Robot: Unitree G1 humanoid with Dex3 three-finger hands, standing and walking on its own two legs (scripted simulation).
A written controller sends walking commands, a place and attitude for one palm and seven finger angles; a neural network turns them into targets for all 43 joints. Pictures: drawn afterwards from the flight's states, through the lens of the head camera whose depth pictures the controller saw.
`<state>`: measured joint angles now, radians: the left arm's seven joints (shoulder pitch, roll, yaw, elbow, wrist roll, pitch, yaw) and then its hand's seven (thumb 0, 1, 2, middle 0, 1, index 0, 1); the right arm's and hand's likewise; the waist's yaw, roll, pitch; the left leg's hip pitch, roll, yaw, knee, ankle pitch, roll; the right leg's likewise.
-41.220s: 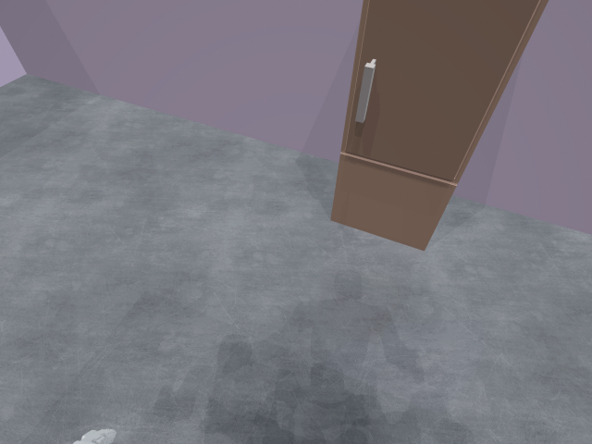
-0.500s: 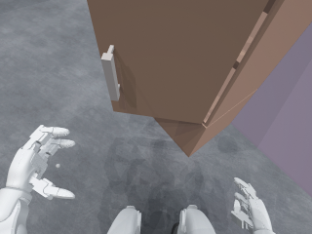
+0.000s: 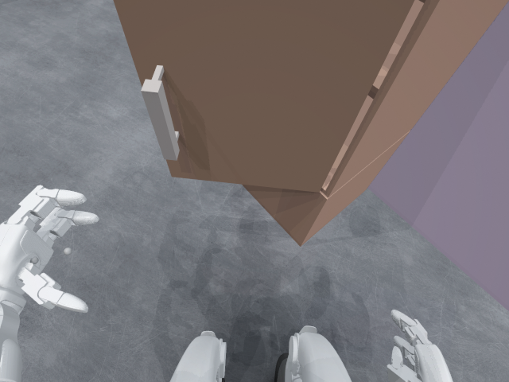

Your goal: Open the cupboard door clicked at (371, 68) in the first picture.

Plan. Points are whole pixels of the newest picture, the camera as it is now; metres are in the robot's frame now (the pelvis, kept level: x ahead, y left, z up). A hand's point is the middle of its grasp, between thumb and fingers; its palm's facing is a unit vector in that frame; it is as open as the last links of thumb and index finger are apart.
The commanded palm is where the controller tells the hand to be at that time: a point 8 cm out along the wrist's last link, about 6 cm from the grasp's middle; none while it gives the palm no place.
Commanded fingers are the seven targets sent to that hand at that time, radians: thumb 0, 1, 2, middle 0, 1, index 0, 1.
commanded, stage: raise the hand with hooked fingers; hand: left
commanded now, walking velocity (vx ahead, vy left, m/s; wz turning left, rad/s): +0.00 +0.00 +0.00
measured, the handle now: (165, 116) +0.55 +0.20 +0.02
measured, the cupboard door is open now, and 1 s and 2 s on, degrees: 44 44 44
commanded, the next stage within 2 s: move the hooked fingers beside the handle in 0.32 s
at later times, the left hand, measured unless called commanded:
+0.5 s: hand (66, 252) +0.28 +0.28 +0.04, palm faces -0.04 -1.00 -0.04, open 14.0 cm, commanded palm +0.27 +0.32 +0.04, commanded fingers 0.00 -0.50 0.30 -0.30 -1.20 -0.30 -1.20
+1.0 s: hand (90, 201) +0.36 +0.27 +0.03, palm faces -0.04 -1.00 -0.03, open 14.0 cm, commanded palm +0.35 +0.31 +0.04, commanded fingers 0.00 -0.50 0.30 -0.30 -1.20 -0.30 -1.20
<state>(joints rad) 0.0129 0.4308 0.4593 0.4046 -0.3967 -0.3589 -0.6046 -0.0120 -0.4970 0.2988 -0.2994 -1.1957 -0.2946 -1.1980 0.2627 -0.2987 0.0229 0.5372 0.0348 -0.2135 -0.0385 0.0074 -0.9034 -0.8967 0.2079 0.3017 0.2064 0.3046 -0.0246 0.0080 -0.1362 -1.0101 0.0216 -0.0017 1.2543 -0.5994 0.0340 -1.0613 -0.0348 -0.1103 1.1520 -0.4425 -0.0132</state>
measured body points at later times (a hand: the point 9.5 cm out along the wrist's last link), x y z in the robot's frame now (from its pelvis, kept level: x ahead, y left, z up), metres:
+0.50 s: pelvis +0.00 +0.00 +0.00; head +0.10 +0.02 +0.44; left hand +0.28 +0.33 +0.04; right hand +0.18 -0.24 -0.08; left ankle +0.00 +0.09 -0.63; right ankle +0.06 -0.12 -0.63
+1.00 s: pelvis +0.00 +0.00 +0.00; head +0.12 +0.02 +0.43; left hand +0.36 +0.32 +0.04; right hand +0.13 -0.27 -0.10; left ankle +0.00 +0.09 -0.63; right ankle +0.06 -0.12 -0.63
